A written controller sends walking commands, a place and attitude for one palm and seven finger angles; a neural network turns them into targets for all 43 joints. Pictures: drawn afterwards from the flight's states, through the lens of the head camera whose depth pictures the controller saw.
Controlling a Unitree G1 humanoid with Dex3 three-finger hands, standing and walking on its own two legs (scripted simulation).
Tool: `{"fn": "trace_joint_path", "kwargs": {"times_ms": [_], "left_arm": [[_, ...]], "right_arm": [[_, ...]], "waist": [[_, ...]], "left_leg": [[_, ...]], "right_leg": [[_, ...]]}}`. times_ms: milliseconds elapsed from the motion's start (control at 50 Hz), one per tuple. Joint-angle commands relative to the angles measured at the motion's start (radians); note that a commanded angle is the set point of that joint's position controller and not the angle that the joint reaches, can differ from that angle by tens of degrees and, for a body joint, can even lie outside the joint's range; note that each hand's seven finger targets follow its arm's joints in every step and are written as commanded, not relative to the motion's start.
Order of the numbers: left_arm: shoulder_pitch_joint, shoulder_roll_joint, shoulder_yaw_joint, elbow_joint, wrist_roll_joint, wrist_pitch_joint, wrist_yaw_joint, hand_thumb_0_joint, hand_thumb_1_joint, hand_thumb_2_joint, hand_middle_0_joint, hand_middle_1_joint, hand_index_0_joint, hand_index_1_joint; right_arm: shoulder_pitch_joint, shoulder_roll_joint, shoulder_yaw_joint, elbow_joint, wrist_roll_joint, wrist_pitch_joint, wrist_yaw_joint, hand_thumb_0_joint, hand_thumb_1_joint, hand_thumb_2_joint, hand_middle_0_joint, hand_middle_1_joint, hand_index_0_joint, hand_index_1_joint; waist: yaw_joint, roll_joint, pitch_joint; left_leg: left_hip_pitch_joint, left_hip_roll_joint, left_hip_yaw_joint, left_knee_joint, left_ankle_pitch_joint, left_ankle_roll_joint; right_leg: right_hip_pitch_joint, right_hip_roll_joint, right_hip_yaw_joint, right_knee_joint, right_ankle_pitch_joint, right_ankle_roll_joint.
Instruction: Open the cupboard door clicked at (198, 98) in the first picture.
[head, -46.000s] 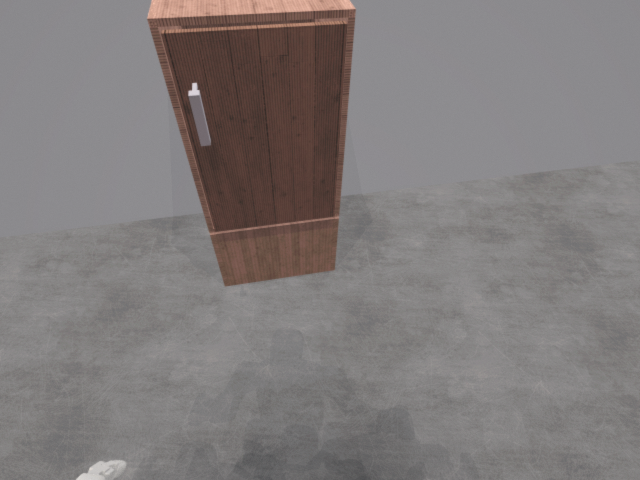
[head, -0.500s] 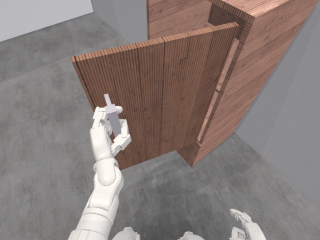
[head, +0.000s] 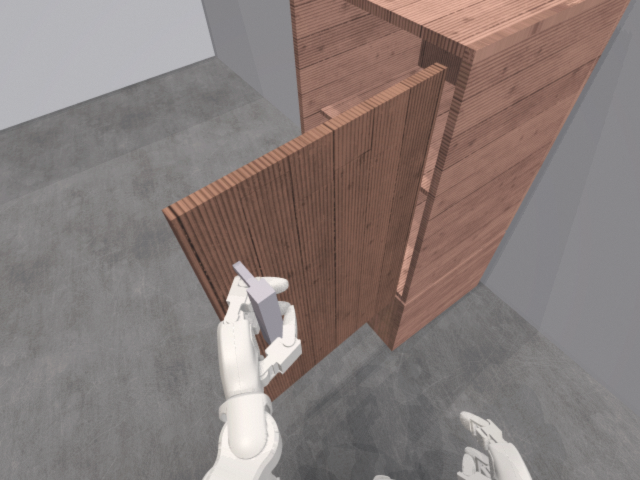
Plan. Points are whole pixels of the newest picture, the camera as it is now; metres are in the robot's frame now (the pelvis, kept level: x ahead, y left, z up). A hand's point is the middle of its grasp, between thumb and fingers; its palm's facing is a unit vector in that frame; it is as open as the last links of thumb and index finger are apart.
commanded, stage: open thumb and fingers to let go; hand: left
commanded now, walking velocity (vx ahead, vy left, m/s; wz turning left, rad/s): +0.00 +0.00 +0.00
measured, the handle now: (259, 305) +0.32 +0.08 +0.05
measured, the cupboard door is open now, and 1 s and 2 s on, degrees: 94 92 94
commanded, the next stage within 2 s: slide the hand sideways off the handle in 0.80 s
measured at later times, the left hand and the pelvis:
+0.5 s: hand (280, 332) +0.29 +0.05 +0.05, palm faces +0.25 -0.97 -0.02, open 12.5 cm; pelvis -0.01 +0.00 -0.01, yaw +1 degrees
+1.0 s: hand (275, 341) +0.28 +0.06 +0.04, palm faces +0.01 -1.00 -0.06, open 15.3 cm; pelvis -0.02 +0.03 -0.01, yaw +0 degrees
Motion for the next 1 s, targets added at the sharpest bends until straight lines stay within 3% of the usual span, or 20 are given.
{"fn": "trace_joint_path", "kwargs": {"times_ms": [0,80,180,360,400,480,580,680,760,880,900,920,940,980], "left_arm": [[-0.229,-0.082,0.056,-0.208,0.010,-0.071,0.040,0.000,0.760,0.840,-0.390,-1.335,-0.390,-1.335],[-0.193,-0.091,0.048,-0.201,0.003,-0.073,0.022,0.000,0.480,0.720,-0.370,-1.305,-0.370,-1.305],[-0.207,-0.097,0.032,-0.213,-0.002,-0.080,0.000,0.000,0.130,0.570,-0.345,-1.268,-0.345,-1.268],[-0.256,-0.118,0.005,-0.179,0.011,-0.078,0.005,0.000,-0.500,0.300,-0.300,-1.200,-0.300,-1.200],[-0.287,-0.127,-0.003,-0.172,0.015,-0.073,0.012,0.000,-0.500,0.300,-0.300,-1.200,-0.300,-1.200],[-0.264,-0.137,-0.009,-0.163,0.015,-0.062,0.016,0.000,-0.500,0.300,-0.267,-1.000,-0.267,-1.000],[-0.352,-0.176,-0.044,-0.132,0.030,-0.048,0.035,0.000,-0.500,0.300,-0.225,-0.750,-0.225,-0.750],[-0.363,-0.159,-0.015,-0.119,0.026,-0.036,0.050,0.000,-0.500,0.300,-0.183,-0.500,-0.183,-0.500],[-0.408,-0.192,-0.032,-0.106,0.021,-0.028,0.057,0.000,-0.500,0.300,-0.150,-0.300,-0.150,-0.300],[-0.404,-0.194,-0.027,-0.093,0.020,-0.019,0.059,0.000,-0.500,0.300,-0.150,-0.300,-0.150,-0.300],[-0.389,-0.070,-0.236,-0.115,0.132,-0.054,-0.153,0.000,-0.500,0.300,-0.150,-0.300,-0.150,-0.300],[-0.439,-0.002,-0.155,-0.174,0.089,-0.097,-0.270,0.000,-0.500,0.300,-0.150,-0.300,-0.150,-0.300],[-0.436,0.027,-0.151,-0.203,0.067,-0.120,-0.359,0.000,-0.500,0.300,-0.150,-0.300,-0.150,-0.300],[-0.402,0.027,-0.144,-0.234,-0.022,-0.119,-0.497,0.000,-0.500,0.300,-0.150,-0.300,-0.150,-0.300]], "right_arm": [[-0.097,-0.062,-0.023,-0.131,-0.005,-0.064,-0.017,0.000,-0.900,-0.900,0.200,0.300,0.200,0.300],[-0.089,-0.064,-0.025,-0.134,-0.002,-0.067,-0.015,0.000,-0.900,-0.900,0.200,0.300,0.200,0.300],[-0.083,-0.071,-0.030,-0.138,0.002,-0.064,-0.014,0.000,-0.900,-0.900,0.200,0.300,0.200,0.300],[-0.090,-0.074,-0.029,-0.146,0.005,-0.062,-0.012,0.000,-0.900,-0.900,0.200,0.300,0.200,0.300],[-0.090,-0.075,-0.029,-0.144,0.004,-0.061,-0.013,0.000,-0.900,-0.900,0.200,0.300,0.200,0.300],[-0.083,-0.076,-0.030,-0.153,0.005,-0.060,-0.013,0.000,-0.900,-0.900,0.200,0.300,0.200,0.300],[-0.093,-0.078,-0.030,-0.148,0.006,-0.064,-0.009,0.000,-0.900,-0.900,0.200,0.300,0.200,0.300],[-0.095,-0.078,-0.029,-0.147,0.006,-0.059,-0.008,0.000,-0.900,-0.900,0.200,0.300,0.200,0.300],[-0.101,-0.076,-0.025,-0.141,0.003,-0.058,-0.005,0.000,-0.900,-0.900,0.200,0.300,0.200,0.300],[-0.105,-0.077,-0.025,-0.138,0.005,-0.056,-0.003,0.000,-0.900,-0.900,0.200,0.300,0.200,0.300],[-0.038,-0.121,-0.028,-0.120,0.012,-0.046,0.006,0.000,-0.900,-0.900,0.200,0.300,0.200,0.300],[-0.030,-0.114,-0.037,-0.149,0.021,-0.044,0.001,0.000,-0.900,-0.900,0.200,0.300,0.200,0.300],[-0.035,-0.117,-0.037,-0.162,0.028,-0.043,-0.005,0.000,-0.900,-0.900,0.200,0.300,0.200,0.300],[-0.031,-0.117,-0.031,-0.198,0.051,-0.046,-0.011,0.000,-0.900,-0.900,0.200,0.300,0.200,0.300]], "waist": [[0.009,-0.145,-0.200],[0.019,-0.147,-0.237],[0.010,-0.169,-0.237],[0.002,-0.144,-0.218],[-0.002,-0.131,-0.226],[0.010,-0.140,-0.246],[-0.006,-0.120,-0.215],[0.013,-0.108,-0.247],[-0.001,-0.103,-0.226],[0.009,-0.117,-0.238],[-0.079,-0.143,-0.167],[-0.051,-0.104,-0.240],[-0.043,-0.074,-0.283],[-0.039,-0.029,-0.287]], "left_leg": [[0.049,-0.060,-0.011,-0.018,0.141,0.042],[0.046,-0.063,-0.012,-0.021,0.159,0.042],[0.049,-0.060,-0.017,-0.020,0.166,0.045],[0.064,-0.058,-0.014,-0.014,0.139,0.051],[0.071,-0.058,-0.013,-0.013,0.146,0.053],[0.081,-0.056,-0.015,-0.024,0.166,0.053],[0.105,-0.051,-0.014,-0.026,0.144,0.060],[0.112,-0.051,-0.013,-0.036,0.165,0.057],[0.117,-0.050,-0.013,-0.035,0.149,0.058],[0.118,-0.047,-0.021,-0.042,0.163,0.056],[0.121,-0.046,-0.016,-0.029,0.166,0.075],[0.117,-0.052,-0.016,-0.016,0.182,0.080],[0.137,-0.053,-0.016,-0.011,0.186,0.080],[0.169,-0.053,-0.020,-0.022,0.182,0.079]], "right_leg": [[0.164,-0.084,0.203,-0.243,0.408,0.100],[0.199,-0.089,0.205,-0.231,0.468,0.102],[0.196,-0.090,0.195,-0.221,0.496,0.106],[0.121,-0.077,0.167,-0.214,0.374,0.093],[0.108,-0.070,0.154,-0.204,0.365,0.088],[0.125,-0.059,0.131,-0.190,0.386,0.081],[0.052,-0.039,0.096,-0.188,0.278,0.068],[0.074,-0.030,0.086,-0.176,0.291,0.061],[0.039,-0.026,0.073,-0.175,0.253,0.062],[0.047,-0.017,0.058,-0.161,0.251,0.054],[-0.001,-0.026,0.088,-0.151,0.333,0.058],[0.036,-0.035,0.097,-0.136,0.372,0.055],[0.052,-0.036,0.106,-0.126,0.382,0.053],[0.055,-0.032,0.103,-0.130,0.353,0.047]]}}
